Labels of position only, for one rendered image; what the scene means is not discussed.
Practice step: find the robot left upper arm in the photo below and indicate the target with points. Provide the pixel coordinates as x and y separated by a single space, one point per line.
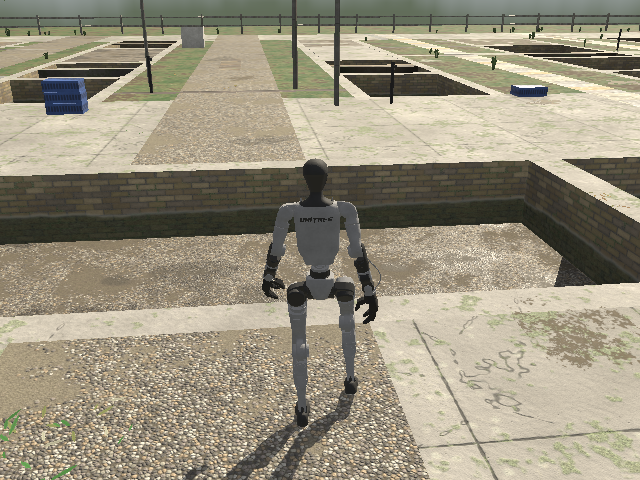
285 213

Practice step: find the robot right upper arm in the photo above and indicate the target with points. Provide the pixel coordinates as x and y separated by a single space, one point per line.
352 225

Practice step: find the left robot hand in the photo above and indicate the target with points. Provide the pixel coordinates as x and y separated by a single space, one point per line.
277 284

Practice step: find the right robot forearm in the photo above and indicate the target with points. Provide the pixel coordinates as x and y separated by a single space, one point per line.
364 273

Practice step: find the right robot shin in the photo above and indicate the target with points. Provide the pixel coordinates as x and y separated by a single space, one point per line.
349 348

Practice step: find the robot left thigh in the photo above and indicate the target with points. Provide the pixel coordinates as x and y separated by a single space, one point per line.
297 308

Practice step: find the right robot hand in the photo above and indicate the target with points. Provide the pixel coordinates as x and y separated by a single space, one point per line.
373 307

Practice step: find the left robot forearm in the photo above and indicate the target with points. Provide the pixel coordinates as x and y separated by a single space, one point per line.
271 265

